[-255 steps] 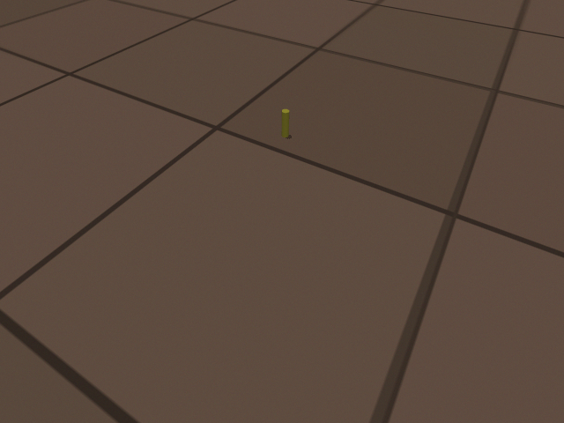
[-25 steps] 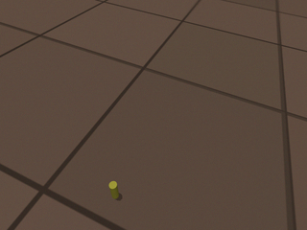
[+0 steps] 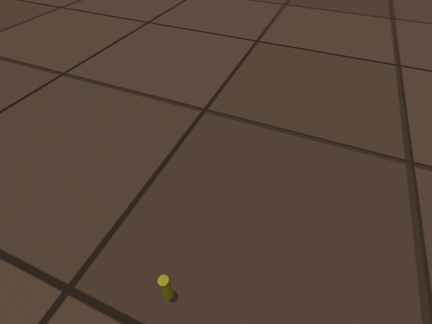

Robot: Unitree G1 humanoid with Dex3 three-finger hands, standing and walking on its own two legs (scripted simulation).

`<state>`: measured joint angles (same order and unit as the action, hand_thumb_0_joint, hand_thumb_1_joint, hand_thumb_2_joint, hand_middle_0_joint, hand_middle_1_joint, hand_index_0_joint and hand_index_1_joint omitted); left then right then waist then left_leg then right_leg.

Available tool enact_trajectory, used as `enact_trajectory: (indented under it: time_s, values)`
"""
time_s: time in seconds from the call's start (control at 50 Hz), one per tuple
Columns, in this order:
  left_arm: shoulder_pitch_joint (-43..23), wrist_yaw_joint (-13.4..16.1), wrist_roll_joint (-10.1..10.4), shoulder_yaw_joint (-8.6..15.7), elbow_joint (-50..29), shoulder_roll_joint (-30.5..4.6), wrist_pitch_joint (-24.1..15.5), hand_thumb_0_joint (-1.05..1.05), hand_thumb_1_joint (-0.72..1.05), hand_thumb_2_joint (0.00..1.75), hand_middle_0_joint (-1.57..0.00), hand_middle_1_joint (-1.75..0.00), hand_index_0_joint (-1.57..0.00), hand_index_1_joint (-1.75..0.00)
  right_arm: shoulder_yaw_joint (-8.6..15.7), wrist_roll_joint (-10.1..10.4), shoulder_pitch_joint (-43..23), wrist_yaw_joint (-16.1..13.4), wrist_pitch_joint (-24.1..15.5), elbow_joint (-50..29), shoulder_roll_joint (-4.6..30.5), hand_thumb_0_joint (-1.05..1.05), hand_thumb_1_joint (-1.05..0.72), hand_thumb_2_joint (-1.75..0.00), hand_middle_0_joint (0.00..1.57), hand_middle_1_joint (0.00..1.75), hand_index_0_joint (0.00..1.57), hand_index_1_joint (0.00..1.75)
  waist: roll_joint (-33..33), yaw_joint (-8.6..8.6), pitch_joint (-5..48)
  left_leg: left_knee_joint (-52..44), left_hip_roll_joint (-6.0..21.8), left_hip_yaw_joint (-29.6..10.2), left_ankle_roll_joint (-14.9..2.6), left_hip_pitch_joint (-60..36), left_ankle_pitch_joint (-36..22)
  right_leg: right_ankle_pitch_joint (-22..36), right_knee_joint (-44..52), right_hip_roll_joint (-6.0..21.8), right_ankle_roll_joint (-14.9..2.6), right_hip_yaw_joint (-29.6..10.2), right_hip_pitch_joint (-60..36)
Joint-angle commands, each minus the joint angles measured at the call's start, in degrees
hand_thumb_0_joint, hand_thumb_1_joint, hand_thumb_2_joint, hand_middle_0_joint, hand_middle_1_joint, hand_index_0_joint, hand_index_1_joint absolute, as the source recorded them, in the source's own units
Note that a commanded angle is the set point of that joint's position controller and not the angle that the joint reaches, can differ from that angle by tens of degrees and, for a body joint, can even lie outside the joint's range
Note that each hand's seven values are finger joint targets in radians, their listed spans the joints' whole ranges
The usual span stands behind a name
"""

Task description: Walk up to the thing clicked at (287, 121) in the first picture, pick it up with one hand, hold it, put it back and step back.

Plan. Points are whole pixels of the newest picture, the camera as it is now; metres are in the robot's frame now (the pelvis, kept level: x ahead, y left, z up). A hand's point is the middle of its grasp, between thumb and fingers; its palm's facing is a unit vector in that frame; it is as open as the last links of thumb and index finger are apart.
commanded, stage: walk up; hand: left
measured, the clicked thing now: (165, 287) +0.44 +0.21 -0.69
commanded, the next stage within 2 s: stand in 0.94 s
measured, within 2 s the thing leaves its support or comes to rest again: neither
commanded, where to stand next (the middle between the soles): +0.08 -0.01 m, yaw +0 degrees
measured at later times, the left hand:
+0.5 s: hand out of the picture +0.09 +0.25 -0.15, palm faces -0.01 -0.94 -0.33, open 7.3 cm
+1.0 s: hand out of the picture +0.11 +0.25 -0.15, palm faces -0.01 -0.94 -0.34, open 7.3 cm
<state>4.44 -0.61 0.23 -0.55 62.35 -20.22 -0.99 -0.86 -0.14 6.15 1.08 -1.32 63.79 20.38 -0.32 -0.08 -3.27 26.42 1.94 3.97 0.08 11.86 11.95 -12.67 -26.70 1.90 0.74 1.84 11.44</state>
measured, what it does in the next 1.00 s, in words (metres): stands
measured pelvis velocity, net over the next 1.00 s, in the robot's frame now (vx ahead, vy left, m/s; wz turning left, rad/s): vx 0.03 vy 0.00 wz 0.01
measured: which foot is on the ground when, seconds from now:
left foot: down 0.00-1.00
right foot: down 0.00-1.00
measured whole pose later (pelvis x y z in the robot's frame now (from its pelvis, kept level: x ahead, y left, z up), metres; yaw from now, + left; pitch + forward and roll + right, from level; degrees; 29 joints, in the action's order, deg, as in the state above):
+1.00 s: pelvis +0.03 +0.00 +0.01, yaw +0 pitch -2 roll +0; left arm 4.2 -0.3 -0.7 0.3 66.2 -19.6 -0.5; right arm 0.1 -0.8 4.2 0.5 -0.6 66.5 20.0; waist -0.2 0.2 -2.2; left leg 17.8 2.0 3.5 0.8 6.6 9.5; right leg -10.1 -17.5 1.4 0.7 2.5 5.7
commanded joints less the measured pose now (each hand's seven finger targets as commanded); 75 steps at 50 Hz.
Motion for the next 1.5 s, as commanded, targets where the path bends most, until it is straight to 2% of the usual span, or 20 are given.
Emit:
enact_trajectory:
  time_s: [0.0, 0.22, 0.28, 0.46, 0.54, 0.64, 0.68, 0.9, 0.92, 0.94, 1.08, 1.18, 1.3, 1.42, 1.48]
  values:
    - [-2.04, 0.57, 0.07, 2.61, -0.82, -12.01, -0.73, 0.00, 0.90, 0.90, -0.20, -0.30, -0.20, -0.30, 2.72, 0.07, -4.29, -1.17, -1.60, -1.63, 12.74, 0.00, -0.90, -0.90, 0.20, 0.30, 0.20, 0.30, 0.06, -0.51, 5.17, -8.55, 6.43, -7.66, -1.88, -2.01, -4.77, 6.13, 7.49, 5.62, -2.43, -5.74, -2.75]
    - [-4.21, 0.44, -0.40, 2.86, 0.94, -11.74, -0.84, 0.00, 0.90, 0.90, -0.20, -0.30, -0.20, -0.30, 2.75, -0.08, -4.84, -1.14, -1.33, 0.13, 12.32, 0.00, -0.90, -0.90, 0.20, 0.30, 0.20, 0.30, 0.16, 0.36, 5.77, -10.17, 6.21, -6.63, -1.12, -5.09, -5.40, 6.13, 11.53, 6.04, -1.85, -5.85, -3.64]
    - [-3.93, 0.50, -0.38, 3.00, 1.25, -11.67, -0.93, 0.00, 0.90, 0.90, -0.20, -0.30, -0.20, -0.30, 2.81, -0.14, -5.01, -1.22, -1.30, 0.13, 12.30, 0.00, -0.90, -0.90, 0.20, 0.30, 0.20, 0.30, 0.61, 0.29, 6.62, -10.01, 6.30, -6.36, -1.00, -6.00, -8.03, 8.95, 11.52, 6.11, -1.72, -5.70, -4.50]
    - [-3.52, 0.57, -0.38, 3.16, 1.57, -11.47, -0.72, 0.00, 0.90, 0.90, -0.20, -0.30, -0.20, -0.30, 2.90, -0.07, -4.86, -1.38, -1.04, 0.28, 11.98, 0.00, -0.90, -0.90, 0.20, 0.30, 0.20, 0.30, 0.92, 0.33, 5.10, -10.85, 6.08, -6.49, -0.78, -5.88, -7.84, 8.63, 12.21, 5.91, -1.39, -5.46, -4.39]
    - [-2.81, 0.61, -0.51, 3.23, 1.73, -11.31, -0.61, 0.00, 0.90, 0.90, -0.20, -0.30, -0.20, -0.30, 3.14, -0.10, -4.92, -1.46, -1.06, 0.32, 12.16, 0.00, -0.90, -0.90, 0.20, 0.30, 0.20, 0.30, 0.76, 0.28, 6.41, -10.81, 6.46, -6.41, -0.96, -7.32, -9.19, 9.73, 11.77, 5.87, -1.50, -5.09, -4.96]
    - [-3.04, 0.67, -0.38, 3.25, 1.50, -11.24, -0.50, 0.00, 0.90, 0.90, -0.20, -0.30, -0.20, -0.30, 3.08, -0.22, -4.64, -1.54, -0.99, 0.44, 11.71, 0.00, -0.90, -0.90, 0.20, 0.30, 0.20, 0.30, 0.30, 0.28, 4.97, -11.58, 6.02, -6.38, -0.51, -6.23, -9.06, 9.96, 11.61, 5.79, -1.31, -5.25, -4.96]
    - [-2.53, 0.75, -0.55, 3.30, 1.71, -11.13, -0.47, 0.00, 0.90, 0.90, -0.20, -0.30, -0.20, -0.30, 3.15, -0.16, -5.13, -1.52, -0.93, 0.23, 11.71, 0.00, -0.90, -0.90, 0.20, 0.30, 0.20, 0.30, 0.73, 0.06, 5.51, -11.02, 6.36, -6.41, -0.84, -6.81, -10.12, 10.29, 11.69, 5.66, -1.23, -4.78, -5.08]
    - [-3.02, 0.78, -0.71, 3.35, 0.72, -11.03, -0.54, 0.00, 0.90, 0.90, -0.20, -0.30, -0.20, -0.30, 3.08, -0.25, -4.36, -1.48, -0.79, -0.31, 11.42, 0.00, -0.90, -0.90, 0.20, 0.30, 0.20, 0.30, 0.78, 0.38, 5.58, -10.90, 5.94, -6.17, -0.74, -6.34, -9.64, 10.54, 12.16, 5.75, -1.16, -5.06, -5.74]
    - [-3.38, 1.04, -0.68, 3.17, 0.34, -11.86, -0.74, 0.00, 0.90, 0.90, -0.20, -0.30, -0.20, -0.30, 3.06, -0.54, -4.85, -1.58, -0.70, -0.61, 11.32, 0.00, -0.90, -0.90, 0.20, 0.30, 0.20, 0.30, 0.41, 0.57, 6.18, -11.45, 6.88, -6.59, -0.40, -6.73, -11.26, 10.65, 11.83, 6.45, -1.35, -4.93, -6.13]
    - [-2.63, 1.06, -0.61, 3.01, 0.48, -11.20, -0.83, 0.00, 0.90, 0.90, -0.20, -0.30, -0.20, -0.30, 3.04, -0.47, -5.29, -1.54, -0.74, -0.65, 11.59, 0.00, -0.90, -0.90, 0.20, 0.30, 0.20, 0.30, -0.31, 0.26, 5.95, -11.16, 6.89, -6.63, -0.38, -6.97, -12.49, 11.40, 11.86, 6.41, -1.20, -4.93, -5.93]
    - [-2.71, 1.12, -0.64, 2.76, 0.41, -11.48, -0.83, 0.00, 0.90, 0.90, -0.20, -0.30, -0.20, -0.30, 2.89, -0.44, -4.84, -1.38, -0.60, -0.45, 11.33, 0.00, -0.90, -0.90, 0.20, 0.30, 0.20, 0.30, 0.40, 0.38, 5.28, -12.12, 6.72, -6.82, -0.27, -6.09, -9.91, 8.62, 12.41, 6.39, -1.25, -4.64, -5.92]
    - [-2.50, 1.14, -0.56, 2.91, 0.19, -11.84, -0.90, 0.00, 0.90, 0.90, -0.20, -0.30, -0.20, -0.30, 3.07, -0.47, -4.18, -1.46, -0.74, -0.46, 11.77, 0.00, -0.90, -0.90, 0.20, 0.30, 0.20, 0.30, -0.19, 0.39, 7.23, -11.39, 7.00, -6.45, -0.61, -7.89, -13.39, 12.46, 11.73, 7.01, -1.62, -4.96, -7.21]
    - [-2.29, 1.20, -0.53, 2.85, 0.15, -11.86, -0.98, 0.00, 0.90, 0.90, -0.20, -0.30, -0.20, -0.30, 2.99, -0.43, -4.18, -1.50, -0.71, -0.55, 11.60, 0.00, -0.90, -0.90, 0.20, 0.30, 0.20, 0.30, 0.37, 0.39, 6.55, -11.30, 7.11, -6.50, -0.43, -8.40, -14.74, 13.38, 11.68, 6.92, -1.52, -4.62, -6.86]
    - [-1.95, 1.18, -0.60, 2.66, 0.26, -11.74, -0.80, 0.00, 0.90, 0.90, -0.20, -0.30, -0.20, -0.30, 2.80, -0.42, -4.19, -1.39, -0.47, -0.60, 11.41, 0.00, -0.90, -0.90, 0.20, 0.30, 0.20, 0.30, 0.42, 0.51, 4.40, -12.05, 6.55, -6.58, -0.26, -6.86, -9.52, 8.58, 12.80, 6.52, -1.35, -4.56, -5.34]
    - [-1.30, 1.23, -0.58, 2.69, 0.26, -11.94, -0.92, 0.00, 0.90, 0.90, -0.20, -0.30, -0.20, -0.30, 2.89, -0.32, -4.56, -1.33, -0.42, -0.71, 11.43, 0.00, -0.90, -0.90, 0.20, 0.30, 0.20, 0.30, 0.97, 0.19, 4.88, -11.87, 6.77, -6.84, -0.38, -7.47, -11.10, 10.16, 12.64, 6.59, -1.49, -4.50, -5.67]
